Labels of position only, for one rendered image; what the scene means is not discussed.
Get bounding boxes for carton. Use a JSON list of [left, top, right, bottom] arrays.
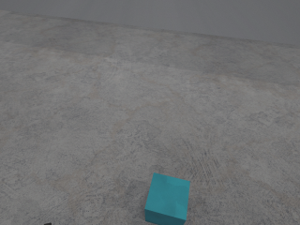
[[144, 172, 190, 225]]

